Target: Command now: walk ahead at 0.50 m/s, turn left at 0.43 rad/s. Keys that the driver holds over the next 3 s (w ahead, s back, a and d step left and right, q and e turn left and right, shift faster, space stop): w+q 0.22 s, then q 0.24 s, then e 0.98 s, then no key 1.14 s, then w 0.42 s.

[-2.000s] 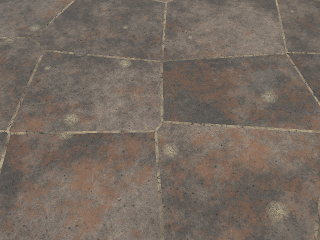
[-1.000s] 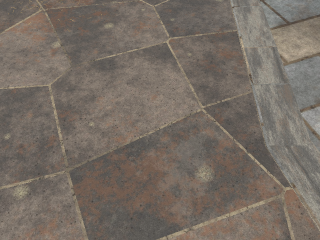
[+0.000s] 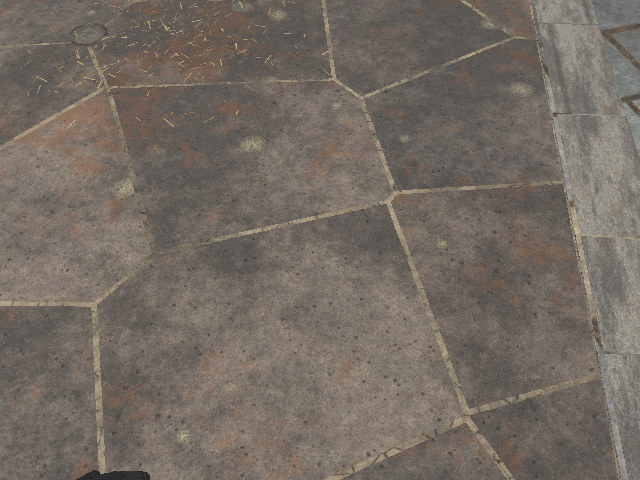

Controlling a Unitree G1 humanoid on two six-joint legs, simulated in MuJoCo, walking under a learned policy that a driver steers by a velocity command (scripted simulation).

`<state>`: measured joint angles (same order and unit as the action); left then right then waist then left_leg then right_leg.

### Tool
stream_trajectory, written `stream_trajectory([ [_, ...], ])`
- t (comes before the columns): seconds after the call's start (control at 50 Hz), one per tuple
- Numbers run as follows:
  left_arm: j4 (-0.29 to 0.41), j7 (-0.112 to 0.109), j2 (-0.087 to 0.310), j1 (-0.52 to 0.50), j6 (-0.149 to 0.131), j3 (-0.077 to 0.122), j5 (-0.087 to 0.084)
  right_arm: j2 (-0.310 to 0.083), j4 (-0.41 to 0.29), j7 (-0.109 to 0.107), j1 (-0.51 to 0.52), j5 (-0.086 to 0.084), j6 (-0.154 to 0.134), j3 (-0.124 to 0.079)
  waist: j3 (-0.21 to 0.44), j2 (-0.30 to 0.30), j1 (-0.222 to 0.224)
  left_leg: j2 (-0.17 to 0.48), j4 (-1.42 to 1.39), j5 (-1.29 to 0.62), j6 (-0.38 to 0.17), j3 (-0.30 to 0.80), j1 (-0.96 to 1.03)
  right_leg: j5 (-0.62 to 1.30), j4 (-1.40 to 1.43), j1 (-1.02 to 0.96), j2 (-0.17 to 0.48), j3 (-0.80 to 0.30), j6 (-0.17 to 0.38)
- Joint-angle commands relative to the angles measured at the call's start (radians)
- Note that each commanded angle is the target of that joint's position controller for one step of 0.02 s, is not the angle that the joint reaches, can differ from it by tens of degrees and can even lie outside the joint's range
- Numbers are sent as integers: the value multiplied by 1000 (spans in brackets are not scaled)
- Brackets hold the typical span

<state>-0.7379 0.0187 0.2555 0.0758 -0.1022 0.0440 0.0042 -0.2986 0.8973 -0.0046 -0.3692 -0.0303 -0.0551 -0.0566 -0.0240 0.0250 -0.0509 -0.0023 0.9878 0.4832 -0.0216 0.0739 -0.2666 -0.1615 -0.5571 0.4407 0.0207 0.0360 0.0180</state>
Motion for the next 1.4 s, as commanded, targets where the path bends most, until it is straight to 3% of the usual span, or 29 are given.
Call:
stream_trajectory([
  [0.02, -15, -10, 133, 196, 3, 41, 0, -116, -111, -3, 71, -9, -22, -28, 111, -135, 118, 97, 263, -89, -10, 27, -489, -164, 301, -485, 315, -413, 158],
  [0.06, -21, -9, 99, 121, -5, 34, 8, -85, -111, -2, 56, -2, 3, -35, 46, -164, 65, 141, 194, -174, -2, 33, -397, -49, 366, -334, 266, -263, 143],
  [0.12, -42, -14, 118, 107, -19, 46, 10, -44, -134, -1, 79, 1, 32, -32, 12, -119, 43, 151, 140, -250, 15, 27, -403, 88, 420, -287, 264, -133, 162],
  [0.26, -76, -39, 172, 133, 3, 64, 5, -9, -210, 37, 270, 17, 24, -17, -55, -67, 92, 118, -245, -521, 15, -69, -374, 305, 410, -331, 229, 117, 135],
  [0.32, -90, -48, 204, 155, 29, 75, -15, -25, -250, 55, 306, 22, 29, -24, -35, -90, 94, 84, -327, -481, -4, -116, -327, 502, 315, -411, 251, 155, 111],
  [0.38, -77, -55, 237, 117, 52, 88, -47, -92, -242, 62, 180, 25, 38, -58, 49, -120, 10, 0, -383, -369, -61, -167, -161, 761, 80, -461, 249, 169, 71],
  [0.4, -72, -54, 221, 104, 57, 83, -51, -138, -209, 54, 55, 24, 37, -84, 111, -85, -57, -43, -467, -455, -93, -175, 8, 716, -102, -421, 207, 189, 35],
  [0.42, -69, -48, 184, 154, 52, 70, -21, -220, -197, 28, -22, 26, 43, -111, 173, 43, -82, 37, -500, -800, -140, -36, 237, 390, -375, -234, 145, 199, -37],
  [0.44, -41, -34, 60, 252, 43, 34, 48, -310, -223, 10, 32, 37, 49, -113, 255, 293, 53, 271, -396, -1278, -297, 327, 506, -552, -741, 119, -24, 137, -106],
  [0.46, -44, -23, 125, 278, 30, 33, 13, -280, -276, 28, 37, 46, 36, -99, 495, 178, 6, 390, -516, -1041, -429, 596, 567, -594, -888, 180, -57, -100, -102],
  [0.48, -36, -23, 176, 174, 31, 47, -32, -207, -286, 35, 84, 40, 30, -80, 403, 51, -20, 351, -570, -896, -377, 472, 481, -488, -882, 224, -6, -123, -79],
  [0.52, -53, -44, 160, 127, 52, 43, -17, -99, -273, 26, 189, 20, 25, -44, 206, -23, 29, 274, -608, -738, -277, 285, 216, -338, -731, 214, 80, -99, -66],
  [0.58, -89, -55, 135, 194, 91, 44, -9, -55, -247, 20, 242, 63, 11, -21, 180, 37, 95, 224, -672, -782, -251, 144, -24, -247, -592, -14, 99, -99, -67],
  [0.66, -105, -59, 97, 164, 101, 27, -8, -63, -197, 1, 268, 72, 0, -20, 172, 60, 85, 201, -706, -711, -223, 28, -35, -142, -318, -98, 101, -97, -79],
  [0.72, -83, -57, 143, 100, 115, 38, -19, -107, -178, -15, 267, 66, 19, -32, 124, 69, 52, 231, -749, -451, -226, 49, -5, -133, -268, -64, 87, -78, -79],
  [0.78, -56, -56, 151, 58, 124, 45, -21, -115, -163, -28, 249, 51, 42, -38, 70, 65, 28, 279, -758, -328, -236, 93, 69, -214, -276, 27, 85, -73, -73],
  [0.86, -50, -43, 123, 69, 122, 46, -22, -110, -159, -40, 257, 43, 62, -42, 84, 63, 34, 307, -692, -523, -231, 66, 167, -269, -226, 23, 64, -36, -63],
  [0.92, -70, -22, 108, 137, 120, 47, -25, -123, -160, -45, 290, 24, 81, -50, 122, 80, 82, 282, -589, -703, -186, -16, 185, -144, -22, -109, 14, 29, -33],
  [0.94, -77, -15, 119, 165, 119, 50, -20, -123, -151, -46, 279, 12, 86, -53, 119, 74, 101, 256, -537, -662, -138, -52, 161, -17, 108, -176, 4, 24, -4],
  [0.96, -70, -18, 185, 170, 120, 66, -12, -100, -147, -43, 252, 12, 85, -52, 104, -28, 87, 185, -406, -511, -53, -126, 61, 171, 203, -260, 77, -114, 51],
  [0.98, -55, -35, 306, 167, 123, 93, -13, -44, -190, -34, 272, 59, 75, -39, 105, -302, 37, 35, -187, -110, 47, -222, -217, 579, 174, -412, 296, -417, 183],
  [1.0, -42, -30, 285, 194, 113, 87, 15, -58, -218, -37, 388, 58, 64, -42, 114, -292, 124, -56, 8, 182, 74, -113, -373, 662, 200, -434, 377, -517, 329],
  [1.02, -35, -28, 267, 188, 96, 83, 26, -80, -214, -33, 389, 41, 61, -50, 130, -182, 116, -29, 116, 156, 68, -35, -401, 623, 197, -442, 335, -466, 320],
  [1.06, -19, -37, 226, 104, 82, 79, -10, -87, -177, -41, 338, 31, 65, -59, 115, -117, 70, 2, 118, 29, 73, -9, -435, 581, 169, -454, 247, -356, 222],
  [1.08, -14, -45, 211, 88, 85, 74, -24, -96, -177, -46, 340, 34, 67, -62, 114, -127, 61, 10, 104, -15, 82, -1, -415, 581, 169, -442, 233, -344, 208],
  [1.18, -5, -63, 225, 109, 110, 80, -22, -61, -180, -41, 358, 23, 56, -51, 125, -145, 71, -20, -86, -123, 112, -10, -338, 530, 164, -433, 182, -343, 202],
  [1.32, 27, -54, 241, 51, 132, 84, -21, -89, -175, -20, 343, 16, 41, -54, 104, -199, 75, -48, -319, -133, 105, 4, -147, 397, 144, -318, 156, -459, 194],
  [1.38, 49, -60, 228, 0, 141, 77, -32, -99, -152, -7, 264, 15, 24, -61, 104, -203, 25, -51, -575, -289, 76, -12, 1, 300, 93, -284, 104, -500, 141],
  [1.4, 55, -65, 206, 9, 142, 69, -30, -123, -142, -7, 236, 21, 21, -69, 112, -172, 21, 3, -648, -405, 52, 16, 103, 178, 51, -225, 64, -484, 100],
])
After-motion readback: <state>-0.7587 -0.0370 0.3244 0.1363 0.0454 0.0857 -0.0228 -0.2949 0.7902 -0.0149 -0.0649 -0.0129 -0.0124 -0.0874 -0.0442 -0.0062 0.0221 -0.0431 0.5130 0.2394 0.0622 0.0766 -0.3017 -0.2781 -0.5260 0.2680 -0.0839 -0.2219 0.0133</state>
